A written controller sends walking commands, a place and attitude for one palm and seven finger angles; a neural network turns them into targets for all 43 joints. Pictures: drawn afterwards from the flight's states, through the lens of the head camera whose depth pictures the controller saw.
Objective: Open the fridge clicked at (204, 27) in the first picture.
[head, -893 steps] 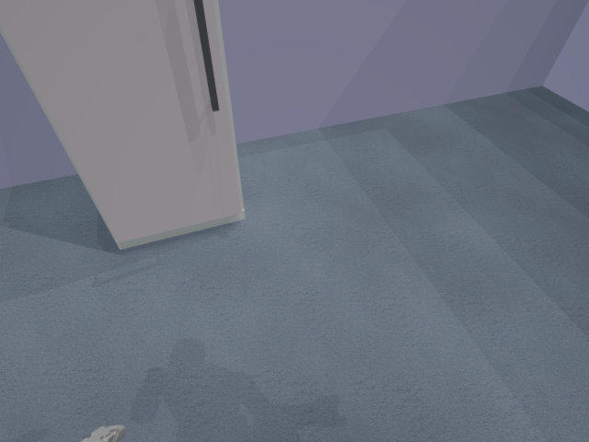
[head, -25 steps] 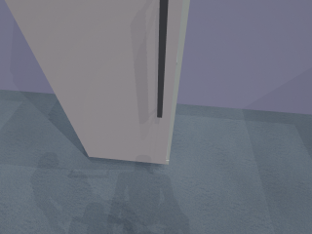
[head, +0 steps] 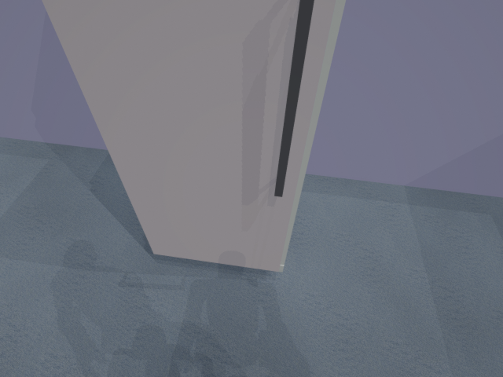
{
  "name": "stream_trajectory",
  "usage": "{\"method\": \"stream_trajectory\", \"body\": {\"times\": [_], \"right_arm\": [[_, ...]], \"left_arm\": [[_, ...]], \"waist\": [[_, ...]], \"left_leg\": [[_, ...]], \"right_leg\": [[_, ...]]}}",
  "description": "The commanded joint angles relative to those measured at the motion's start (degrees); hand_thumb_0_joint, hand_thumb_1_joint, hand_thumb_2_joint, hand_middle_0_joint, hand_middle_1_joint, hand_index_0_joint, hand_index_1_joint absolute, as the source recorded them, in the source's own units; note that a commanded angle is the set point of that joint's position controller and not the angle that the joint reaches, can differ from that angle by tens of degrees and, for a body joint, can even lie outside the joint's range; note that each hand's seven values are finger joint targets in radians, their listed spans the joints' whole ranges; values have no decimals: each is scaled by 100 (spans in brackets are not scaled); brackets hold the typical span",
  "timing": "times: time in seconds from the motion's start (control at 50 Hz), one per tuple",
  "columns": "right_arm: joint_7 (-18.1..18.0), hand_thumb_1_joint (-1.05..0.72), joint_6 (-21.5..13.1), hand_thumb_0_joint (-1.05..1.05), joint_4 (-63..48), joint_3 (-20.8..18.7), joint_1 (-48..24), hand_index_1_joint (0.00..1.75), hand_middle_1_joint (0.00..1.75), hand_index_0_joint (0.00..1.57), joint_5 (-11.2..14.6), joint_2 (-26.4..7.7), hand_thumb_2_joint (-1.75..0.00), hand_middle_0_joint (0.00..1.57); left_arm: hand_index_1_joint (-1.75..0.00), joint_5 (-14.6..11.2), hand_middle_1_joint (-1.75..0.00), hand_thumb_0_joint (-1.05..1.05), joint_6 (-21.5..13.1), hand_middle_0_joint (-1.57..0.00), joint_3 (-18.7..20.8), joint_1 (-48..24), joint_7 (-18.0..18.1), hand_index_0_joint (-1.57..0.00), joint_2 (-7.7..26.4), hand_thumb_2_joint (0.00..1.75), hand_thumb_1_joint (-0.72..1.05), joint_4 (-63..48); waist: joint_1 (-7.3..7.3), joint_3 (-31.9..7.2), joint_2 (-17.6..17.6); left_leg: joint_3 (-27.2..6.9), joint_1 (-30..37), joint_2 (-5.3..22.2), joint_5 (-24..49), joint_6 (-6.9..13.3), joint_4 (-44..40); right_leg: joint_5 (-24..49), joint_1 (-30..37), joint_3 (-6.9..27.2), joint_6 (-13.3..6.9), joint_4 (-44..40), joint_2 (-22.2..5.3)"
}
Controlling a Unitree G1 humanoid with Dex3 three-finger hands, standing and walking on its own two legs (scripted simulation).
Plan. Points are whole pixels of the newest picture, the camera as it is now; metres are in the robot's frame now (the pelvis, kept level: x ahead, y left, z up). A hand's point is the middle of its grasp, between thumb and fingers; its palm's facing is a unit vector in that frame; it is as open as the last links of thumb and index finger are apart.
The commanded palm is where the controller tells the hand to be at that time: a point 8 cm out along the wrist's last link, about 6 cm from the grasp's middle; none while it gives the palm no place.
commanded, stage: shuffle to correct the standing spot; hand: right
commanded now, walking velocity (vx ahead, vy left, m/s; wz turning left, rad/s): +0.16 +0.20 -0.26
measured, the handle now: (290, 107) +0.59 -0.03 +0.12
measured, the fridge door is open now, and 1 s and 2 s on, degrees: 0 0 0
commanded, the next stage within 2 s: come to a stop and stand still in 0.60 s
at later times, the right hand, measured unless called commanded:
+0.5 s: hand out of the picture +0.11 -0.10 -0.18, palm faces +0.09 +0.99 -0.12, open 7.4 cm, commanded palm none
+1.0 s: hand (273, 348) +0.22 -0.03 -0.19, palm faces +0.14 +0.98 -0.17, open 7.3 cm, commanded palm none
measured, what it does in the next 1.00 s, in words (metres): walks ahead: right foot, then left foot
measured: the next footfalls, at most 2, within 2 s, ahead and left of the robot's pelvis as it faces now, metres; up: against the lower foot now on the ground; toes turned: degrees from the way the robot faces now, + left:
right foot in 0.34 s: +0.16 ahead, -0.06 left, +0.00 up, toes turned -14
left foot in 0.68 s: +0.25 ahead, +0.28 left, +0.00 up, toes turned +2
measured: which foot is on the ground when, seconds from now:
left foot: down 0.00-0.34, up 0.36-0.66, down 0.68-1.00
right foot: down 0.00-0.02, up 0.04-0.32, down 0.34-0.68, up 0.70-1.00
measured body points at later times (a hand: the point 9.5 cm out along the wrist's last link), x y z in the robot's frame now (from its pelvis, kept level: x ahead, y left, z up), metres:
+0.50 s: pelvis +0.12 +0.06 +0.00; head +0.16 +0.04 +0.45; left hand +0.19 +0.29 -0.15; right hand +0.10 -0.15 -0.17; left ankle +0.07 +0.19 -0.65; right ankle +0.12 -0.05 -0.73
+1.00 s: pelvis +0.19 +0.15 -0.01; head +0.25 +0.12 +0.44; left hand +0.30 +0.39 -0.15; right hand +0.21 -0.08 -0.17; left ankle +0.21 +0.28 -0.73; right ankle +0.18 +0.08 -0.72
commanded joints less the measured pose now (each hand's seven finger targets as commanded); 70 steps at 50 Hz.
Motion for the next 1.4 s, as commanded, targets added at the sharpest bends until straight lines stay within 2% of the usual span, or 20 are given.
{"method": "stream_trajectory", "body": {"times": [0.0,0.02,0.1,0.22,0.28,0.32,0.34,0.38,0.44,0.6,0.64,0.66,0.7,0.76,0.94,1.0,1.04,1.08,1.16,1.38], "right_arm": [[-83,-90,-146,0,-59,-266,1213,30,30,20,26,-857,-90,20],[-136,-90,-134,0,-51,-271,1366,30,30,20,65,-888,-90,20],[-186,-90,-237,0,-178,-129,715,30,30,20,39,-424,-90,20],[-209,-90,-245,0,-91,-28,837,30,30,20,4,-378,-90,20],[-173,-90,-214,0,-217,-20,535,30,30,20,99,-424,-90,20],[-125,-90,-232,0,-453,64,679,30,30,20,173,-70,-90,20],[-172,-90,-155,0,-524,-51,570,30,30,20,81,-415,-90,20],[-114,-90,-70,0,-607,-123,116,30,30,20,0,-235,-90,20],[15,-90,53,0,-626,-159,301,30,30,20,30,-80,-90,20],[103,-90,46,0,-707,-221,116,30,30,20,63,-338,-90,20],[42,-90,-66,0,-623,-331,495,30,30,20,40,-904,-90,20],[-35,-90,-87,0,-613,-449,579,30,30,20,-21,-1519,-90,20],[-116,-90,-22,0,-781,-372,354,30,30,20,-13,-1356,-90,20],[-253,-90,-178,0,-827,-197,-283,30,30,20,50,-894,-90,20],[-395,-90,-149,0,-791,-378,-238,30,30,20,71,-1334,-90,20],[-339,-90,-70,0,-921,-309,-712,30,30,20,141,-1206,-90,20],[-333,-90,35,0,-1064,-178,-660,30,30,20,164,-656,-90,20],[-400,-90,179,0,-862,-218,-675,30,30,20,114,-760,-90,20],[-322,-90,116,0,-733,-191,-460,30,30,20,77,-613,-90,20],[-291,-90,213,0,-679,-42,-495,30,30,20,90,-563,-90,20]], "left_arm": [[-30,-17,-30,0,-159,-20,61,-33,67,-20,425,90,90,-380],[-30,-7,-30,0,-108,-20,95,-402,61,-20,507,90,90,-504],[-30,-19,-30,0,-123,-20,127,-373,-10,-20,432,90,90,-429],[-30,-39,-30,0,-148,-20,59,-511,-44,-20,222,90,90,-533],[-30,-11,-30,0,-240,-20,114,683,97,-20,516,90,90,-163],[-30,17,-30,0,-281,-20,286,1517,223,-20,1498,90,90,-14],[-30,-39,-30,0,-200,-20,254,1239,188,-20,1486,90,90,-89],[-30,-13,-30,0,-259,-20,156,288,209,-20,1100,90,90,-321],[-30,-7,-30,0,-330,-20,140,-386,184,-20,1005,90,90,-521],[-30,58,-30,0,-51,-20,479,-594,36,-20,1554,90,90,-635],[-30,41,-30,0,-10,-20,441,-428,9,-20,1246,90,90,-661],[-30,2,-30,0,32,-20,330,-434,-3,-20,750,90,90,-832],[-30,-74,-30,0,90,-20,279,-617,51,-20,659,90,90,-972],[-30,-104,-30,0,50,-20,184,-452,-36,-20,708,90,90,-778],[-30,-107,-30,0,131,-20,162,-766,-83,-20,754,90,90,-1009],[-30,-92,-30,0,103,-20,196,-264,-94,-20,844,90,90,-906],[-30,-40,-30,0,92,-20,310,-349,-84,-20,1484,90,90,-1101],[-30,-42,-30,0,107,-20,202,-778,-2,-20,1194,90,90,-1205],[-30,-41,-30,0,4,-20,147,-748,24,-20,1072,90,90,-1250],[-30,-82,-30,0,-42,-20,122,-264,57,-20,984,90,90,-763]], "waist": [[-497,455,1397],[-624,587,1715],[-184,678,212],[-95,469,562],[486,-300,315],[622,-828,-1604],[534,-606,-840],[183,492,-799],[-186,489,-770],[-157,144,-1064],[-355,-95,255],[-420,-212,2163],[-417,-286,1399],[-84,-381,1319],[-285,-404,438],[34,-520,281],[55,-542,-1807],[-32,-198,-1181],[-143,-267,-19],[22,-257,-524]], "left_leg": [[-1743,1480,1274,-736,589,-1727],[-2132,1091,1691,-740,827,-2127],[-1030,997,1407,1544,1276,-1622],[-358,952,990,3962,1055,-1069],[-48,529,556,4560,599,796],[16,-1875,-290,-1313,51,3748],[-659,-1819,-97,-1483,131,4369],[-781,-2104,231,-759,-39,4363],[-670,-1587,421,-173,-200,3572],[541,-155,-7,623,-394,204],[27,691,392,1377,-248,-828],[-1429,1007,1594,2852,301,-1141],[-1228,647,1677,3302,893,-1077],[-898,408,1460,4102,803,-668],[-1558,984,2167,5228,1111,-360],[-882,-97,1484,3557,504,67],[111,-1177,26,-1605,-279,1840],[-634,-970,20,-1548,-254,3089],[-629,-1512,10,-672,-367,3636],[-421,-648,141,-819,-368,1269]], "right_leg": [[-922,-2465,-501,-298,1250,86],[-1601,-2589,-414,-321,2414,-38],[-1150,-2593,-343,-253,3422,-343],[-519,-1621,-964,-291,1772,-191],[1177,493,-961,-404,75,-102],[4433,2250,2374,-1712,-415,-2902],[3536,1485,2263,-1947,-669,-3101],[2352,73,1721,-1503,-1155,-2632],[1919,-573,505,-1074,-1190,-2041],[645,-760,-301,-480,-195,-1458],[-4,-1260,-703,-103,1261,-784],[-2059,-2226,-1002,94,2801,-38],[-2045,-2198,-162,-111,4109,-179],[-1319,-1695,10,-64,3691,-325],[-810,-1226,-3,28,1298,32],[1196,392,-108,-80,-157,-119],[4525,697,1533,-1149,-763,-1885],[3582,-184,1066,-1276,-973,-1582],[3596,561,725,-1168,-803,-1215],[1286,838,1070,-959,-1647,-1254]]}}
